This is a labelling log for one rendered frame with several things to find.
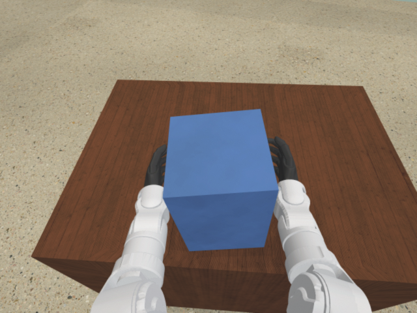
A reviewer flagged robot right hand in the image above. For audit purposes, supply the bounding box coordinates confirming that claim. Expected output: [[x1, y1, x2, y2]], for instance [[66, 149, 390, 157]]
[[267, 136, 298, 182]]

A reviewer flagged robot right forearm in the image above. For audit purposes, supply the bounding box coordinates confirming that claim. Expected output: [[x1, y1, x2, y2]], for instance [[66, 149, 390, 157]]
[[274, 179, 372, 312]]

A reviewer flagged robot right upper arm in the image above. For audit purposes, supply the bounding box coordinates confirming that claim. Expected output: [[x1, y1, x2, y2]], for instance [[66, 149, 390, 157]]
[[287, 271, 372, 313]]

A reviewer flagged robot left forearm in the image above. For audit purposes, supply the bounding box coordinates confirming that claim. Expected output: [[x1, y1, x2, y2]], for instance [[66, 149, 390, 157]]
[[90, 185, 169, 313]]

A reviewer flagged robot left upper arm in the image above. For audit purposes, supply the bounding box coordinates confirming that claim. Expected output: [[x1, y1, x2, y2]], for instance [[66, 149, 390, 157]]
[[91, 280, 167, 313]]

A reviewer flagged pedestal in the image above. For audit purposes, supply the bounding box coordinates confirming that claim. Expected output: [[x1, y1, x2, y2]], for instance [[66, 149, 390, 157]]
[[31, 80, 417, 313]]

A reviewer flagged robot left hand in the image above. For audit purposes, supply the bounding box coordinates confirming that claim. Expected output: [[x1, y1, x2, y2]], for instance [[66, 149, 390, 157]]
[[144, 144, 167, 187]]

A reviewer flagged carton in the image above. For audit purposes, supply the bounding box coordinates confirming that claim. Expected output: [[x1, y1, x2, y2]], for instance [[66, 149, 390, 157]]
[[163, 109, 279, 251]]

